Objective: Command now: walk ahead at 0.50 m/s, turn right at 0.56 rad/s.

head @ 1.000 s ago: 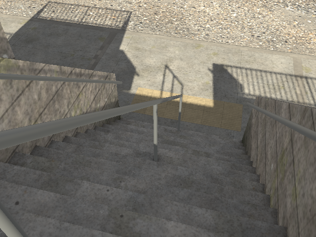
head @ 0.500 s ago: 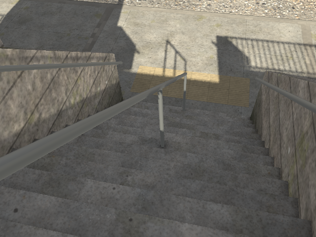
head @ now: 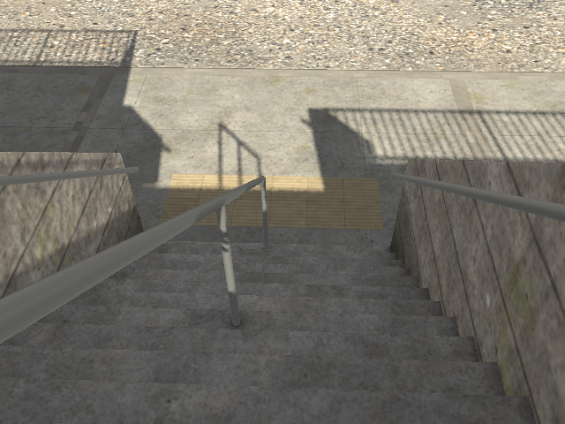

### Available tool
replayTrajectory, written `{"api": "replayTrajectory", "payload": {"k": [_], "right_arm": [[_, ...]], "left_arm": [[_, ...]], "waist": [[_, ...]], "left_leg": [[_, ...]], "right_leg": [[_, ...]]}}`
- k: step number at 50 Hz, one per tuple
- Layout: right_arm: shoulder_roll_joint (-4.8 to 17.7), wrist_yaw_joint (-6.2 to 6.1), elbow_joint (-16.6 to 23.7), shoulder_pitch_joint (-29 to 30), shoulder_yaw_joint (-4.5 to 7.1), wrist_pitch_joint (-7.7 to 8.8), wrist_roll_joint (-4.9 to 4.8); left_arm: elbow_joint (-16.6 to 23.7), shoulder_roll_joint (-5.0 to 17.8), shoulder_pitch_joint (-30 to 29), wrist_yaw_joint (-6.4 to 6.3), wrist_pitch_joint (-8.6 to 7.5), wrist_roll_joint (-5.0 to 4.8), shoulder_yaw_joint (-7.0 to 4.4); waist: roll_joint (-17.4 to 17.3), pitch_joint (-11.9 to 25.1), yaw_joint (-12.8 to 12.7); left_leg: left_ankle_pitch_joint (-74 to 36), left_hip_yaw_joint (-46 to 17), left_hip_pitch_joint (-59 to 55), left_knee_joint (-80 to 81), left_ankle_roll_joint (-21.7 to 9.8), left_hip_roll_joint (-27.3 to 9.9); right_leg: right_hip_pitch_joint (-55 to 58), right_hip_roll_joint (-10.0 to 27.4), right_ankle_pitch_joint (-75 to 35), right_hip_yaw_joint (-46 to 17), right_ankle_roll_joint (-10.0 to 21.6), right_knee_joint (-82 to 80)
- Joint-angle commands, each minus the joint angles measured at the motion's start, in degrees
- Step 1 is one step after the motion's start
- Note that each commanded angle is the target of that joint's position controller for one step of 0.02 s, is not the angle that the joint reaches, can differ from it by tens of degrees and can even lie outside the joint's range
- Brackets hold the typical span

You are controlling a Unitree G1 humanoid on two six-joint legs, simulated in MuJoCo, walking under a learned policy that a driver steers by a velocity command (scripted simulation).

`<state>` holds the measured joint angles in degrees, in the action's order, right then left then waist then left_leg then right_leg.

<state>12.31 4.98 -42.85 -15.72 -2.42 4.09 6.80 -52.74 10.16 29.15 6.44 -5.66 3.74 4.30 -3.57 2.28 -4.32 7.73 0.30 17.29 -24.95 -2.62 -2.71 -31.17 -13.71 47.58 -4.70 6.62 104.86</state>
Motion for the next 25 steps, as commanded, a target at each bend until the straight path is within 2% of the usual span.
{"api": "replayTrajectory", "payload": {"k": [1,2,3,4,5,6,7,8,9,10,11,12,13,14,15,16,17,18,19,20,21,22,23,24,25], "right_arm": [[13.23,0.42,-0.14,-11.69,6.06,-0.83,-0.84],[10.76,-0.46,-2.05,-9.94,5.52,-0.48,-1.34],[6.12,-0.34,-5.28,-12.15,4.05,0.09,-1.26],[-0.51,-1.12,-7.36,-12.79,2.22,1.32,-0.38],[-5.15,-2.94,-10.20,-13.41,0.89,2.80,0.15],[-5.59,-4.32,-10.97,-12.73,0.14,3.99,-1.02],[-4.28,-4.92,-13.14,-15.02,-0.45,4.04,-0.94],[-1.66,-4.96,-15.80,-17.16,-0.45,4.09,0.61],[1.28,-4.85,-15.96,-15.45,0.02,4.29,0.60],[0.66,-5.13,-17.71,-15.57,-0.60,4.56,1.25],[1.55,-5.47,-16.78,-14.35,-0.34,5.04,0.75],[1.91,-5.43,-18.26,-16.24,-0.41,5.35,1.36],[1.41,-5.76,-16.10,-13.35,-0.92,5.18,1.30],[-0.12,-5.06,-16.03,-14.43,-2.04,5.17,1.97],[-0.01,-4.56,-14.98,-12.14,-2.21,4.82,1.75],[0.57,-4.23,-15.23,-13.41,-2.06,4.18,1.26],[1.10,-4.23,-16.56,-16.70,-2.18,3.88,0.94],[0.83,-5.64,-18.25,-22.01,-1.99,3.62,0.54],[0.16,-6.65,-20.09,-27.21,-2.05,3.06,0.14],[0.56,-7.18,-20.31,-28.22,-1.86,2.44,0.11],[-0.08,-7.14,-20.90,-28.47,-1.74,1.96,0.40],[0.05,-6.86,-20.77,-28.09,-1.24,1.60,-0.07],[1.00,-6.55,-21.81,-29.06,-0.49,1.00,-0.01],[1.87,-6.16,-21.46,-27.25,-0.06,0.87,0.65],[2.75,-6.04,-21.37,-25.40,0.47,0.53,0.19]], "left_arm": [[6.57,3.80,6.79,1.00,1.47,-1.15,-0.55],[8.73,3.43,-1.01,-1.04,2.17,-0.31,-0.85],[9.21,1.64,-3.74,-2.25,2.58,0.04,-0.28],[7.62,1.31,-0.28,-2.22,3.58,0.29,-0.20],[6.51,-0.32,0.74,-1.03,4.19,1.36,-0.09],[4.60,1.88,1.65,0.73,4.50,1.61,-0.88],[4.25,2.31,-2.69,2.19,4.84,2.03,-1.72],[4.83,1.72,-4.40,2.92,4.70,1.96,-1.38],[4.43,2.39,-4.24,3.10,3.94,2.02,-1.58],[5.28,2.99,-6.54,2.58,3.60,1.67,-1.26],[5.82,5.72,-9.86,1.43,2.67,2.02,-2.15],[5.66,5.66,-11.21,0.81,2.63,2.02,-1.87],[3.95,6.73,-10.04,0.55,2.68,1.44,-1.70],[2.81,6.58,-11.77,0.69,2.82,2.06,-1.89],[2.50,6.68,-10.60,1.04,3.20,2.60,-2.34],[2.30,7.66,-12.32,0.76,3.09,2.63,-3.10],[2.40,7.86,-14.85,0.66,2.81,2.60,-3.34],[3.90,6.06,-20.34,0.30,2.73,2.84,-2.68],[4.39,4.32,-24.50,0.02,2.84,2.77,-1.97],[5.88,3.41,-28.81,-0.02,3.02,2.90,-1.36],[6.48,2.70,-30.16,-0.40,3.69,2.30,-1.03],[6.85,3.38,-32.72,-0.45,3.69,2.75,-1.02],[6.53,3.62,-34.18,-0.18,3.72,2.79,-1.13],[6.16,4.00,-34.67,-0.44,3.67,2.79,-1.42],[5.17,4.91,-34.07,-0.50,3.41,3.77,-1.97]], "waist": [[-3.54,7.04,5.16],[2.06,1.85,6.48],[5.88,-2.25,5.32],[6.73,-5.61,2.45],[3.87,-11.38,1.17],[3.69,-11.17,2.86],[0.53,-10.52,5.10],[-2.18,-9.45,4.58],[0.38,-7.78,2.79],[1.71,-7.52,2.95],[3.15,-7.20,4.49],[1.07,-7.37,5.09],[4.96,-6.84,4.48],[1.06,-5.81,3.55],[-1.26,-6.18,2.40],[-0.05,-8.47,3.08],[1.64,-10.93,4.22],[1.55,-12.41,8.42],[1.04,-13.46,11.54],[1.30,-15.84,13.30],[1.12,-16.11,13.70],[0.93,-16.03,14.65],[1.65,-16.40,14.81],[0.25,-16.08,13.84],[1.84,-15.64,12.93]], "left_leg": [[-30.99,-28.04,-38.93,-7.26,-23.64,-26.08],[-7.27,-33.04,-31.58,-1.93,-21.66,-27.07],[-0.48,-26.17,-22.94,-0.13,-17.94,-22.35],[2.56,-16.37,-9.94,0.33,-14.88,-15.97],[2.91,-12.44,0.72,-0.19,-11.87,-11.50],[5.24,-5.78,11.29,-0.51,-11.80,-8.40],[12.59,-4.97,16.70,1.54,-11.77,-8.88],[13.72,-9.00,16.43,0.48,-11.80,-10.82],[8.74,-9.21,13.71,-1.77,-12.03,-11.86],[3.13,-12.13,4.94,-3.19,-12.84,-15.12],[1.02,-11.61,-2.92,-4.26,-11.46,-15.71],[1.53,-13.44,-5.24,-5.22,-12.45,-17.50],[4.88,-5.02,0.90,-9.29,-11.25,-13.67],[10.06,-0.65,11.44,-8.75,-9.79,-11.75],[14.53,1.98,17.78,-8.49,-7.97,-10.55],[16.50,1.24,17.60,-8.83,-7.45,-12.00],[15.93,-0.07,11.71,-10.43,-7.56,-13.81],[17.43,-0.37,0.79,-13.42,-6.99,-15.47],[17.62,-2.35,-6.55,-14.90,-7.41,-16.51],[15.52,-3.63,-9.28,-14.54,-8.06,-17.13],[14.06,-4.65,-9.08,-15.28,-8.46,-18.10],[11.85,-2.59,-9.66,-15.77,-8.34,-17.25],[7.95,-2.31,-10.55,-16.39,-8.00,-16.89],[6.03,-1.51,-9.04,-17.21,-7.29,-17.09],[4.99,-0.72,-8.74,-21.04,-6.39,-17.65]], "right_leg": [[-47.42,7.29,-13.17,-4.44,-2.47,24.49],[-53.87,11.64,-21.74,-6.94,-5.17,21.10],[-53.75,16.21,-29.40,-7.27,-5.16,13.59],[-44.91,19.96,-40.30,-5.53,-3.45,-2.40],[-41.98,22.90,-49.84,-4.40,-2.13,-12.97],[-33.99,21.27,-60.48,-0.63,-1.91,-24.43],[-28.06,20.37,-65.13,2.71,-2.08,-25.54],[-29.78,20.72,-65.97,0.60,-2.05,-20.77],[-30.64,20.82,-65.44,-1.43,-1.60,-22.03],[-39.31,22.58,-67.40,-6.87,-1.84,-26.90],[-43.95,22.26,-70.32,-9.10,-2.34,-37.58],[-46.14,22.31,-71.63,-8.96,-2.96,-38.13],[-36.36,20.98,-85.98,-6.00,-3.33,-49.87],[-22.17,21.06,-88.33,-0.55,-3.43,-46.62],[-14.61,19.66,-87.72,1.89,-3.21,-44.48],[-14.27,19.10,-83.49,2.73,-3.49,-42.66],[-18.35,20.21,-79.72,1.54,-3.50,-46.02],[-25.52,21.02,-78.73,2.44,-3.26,-54.36],[-28.63,21.98,-77.84,2.77,-3.54,-61.44],[-28.04,22.03,-76.44,3.81,-3.97,-66.93],[-24.89,22.55,-76.39,3.98,-4.46,-70.55],[-20.51,21.39,-73.74,6.51,-4.34,-75.15],[-16.69,21.08,-72.88,7.01,-3.69,-78.80],[-11.30,21.05,-71.75,7.11,-3.13,-79.20],[-7.23,20.04,-68.59,7.66,-2.21,-81.25]]}}
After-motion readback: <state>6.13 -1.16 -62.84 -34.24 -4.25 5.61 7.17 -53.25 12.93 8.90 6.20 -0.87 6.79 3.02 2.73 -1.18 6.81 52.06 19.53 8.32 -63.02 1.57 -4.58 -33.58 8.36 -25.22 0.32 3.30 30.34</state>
